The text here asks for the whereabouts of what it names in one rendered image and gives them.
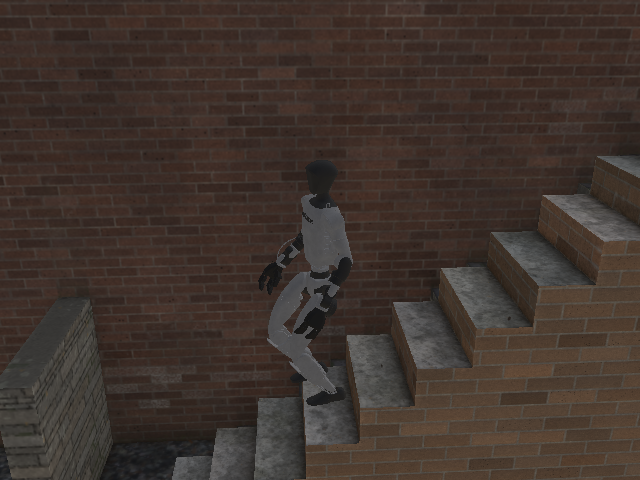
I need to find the left robot hand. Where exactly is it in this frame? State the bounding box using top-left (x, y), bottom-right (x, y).
top-left (294, 307), bottom-right (327, 340)

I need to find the right robot upper arm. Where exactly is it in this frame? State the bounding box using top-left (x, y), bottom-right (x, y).
top-left (301, 194), bottom-right (317, 235)

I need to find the robot right forearm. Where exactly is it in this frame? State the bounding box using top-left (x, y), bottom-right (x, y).
top-left (276, 231), bottom-right (304, 268)

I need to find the right robot hand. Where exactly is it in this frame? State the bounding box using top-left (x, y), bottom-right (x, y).
top-left (258, 261), bottom-right (283, 295)

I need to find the right robot thigh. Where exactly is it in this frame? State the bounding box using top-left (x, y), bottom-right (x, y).
top-left (268, 272), bottom-right (310, 345)

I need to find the robot head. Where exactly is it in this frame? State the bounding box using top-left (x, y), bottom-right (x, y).
top-left (305, 160), bottom-right (338, 209)

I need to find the robot left forearm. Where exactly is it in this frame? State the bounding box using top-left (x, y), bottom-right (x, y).
top-left (315, 257), bottom-right (352, 312)

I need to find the left robot upper arm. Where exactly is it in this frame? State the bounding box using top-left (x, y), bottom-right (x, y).
top-left (323, 209), bottom-right (353, 269)

